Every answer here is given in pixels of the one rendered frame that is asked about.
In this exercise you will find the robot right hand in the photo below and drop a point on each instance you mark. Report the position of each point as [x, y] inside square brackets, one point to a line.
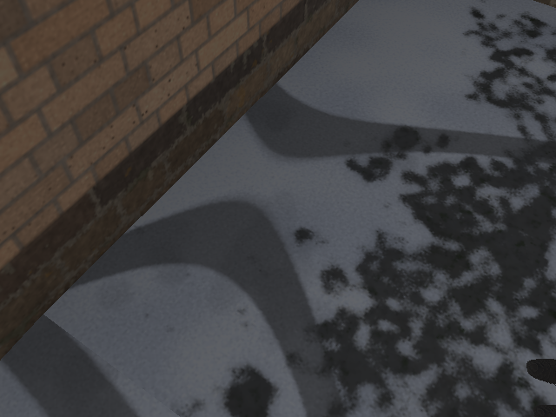
[543, 370]

